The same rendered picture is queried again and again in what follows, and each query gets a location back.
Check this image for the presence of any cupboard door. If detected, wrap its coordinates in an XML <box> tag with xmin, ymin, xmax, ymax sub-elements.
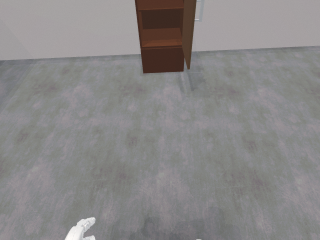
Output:
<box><xmin>181</xmin><ymin>0</ymin><xmax>197</xmax><ymax>70</ymax></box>

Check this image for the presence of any handle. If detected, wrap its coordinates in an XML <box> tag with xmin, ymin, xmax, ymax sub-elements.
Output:
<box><xmin>194</xmin><ymin>0</ymin><xmax>205</xmax><ymax>22</ymax></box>

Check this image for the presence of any left robot hand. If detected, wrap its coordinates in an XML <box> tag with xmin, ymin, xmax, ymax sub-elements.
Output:
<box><xmin>65</xmin><ymin>217</ymin><xmax>96</xmax><ymax>240</ymax></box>

